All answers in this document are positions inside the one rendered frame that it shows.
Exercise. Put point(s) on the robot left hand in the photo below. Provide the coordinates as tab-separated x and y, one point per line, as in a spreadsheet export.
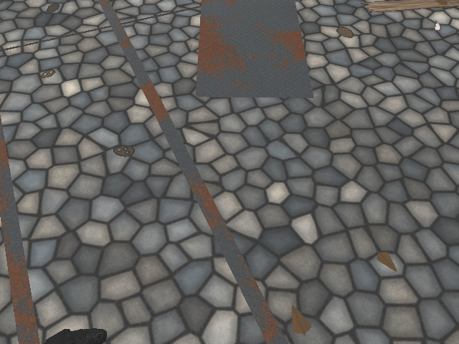
81	336

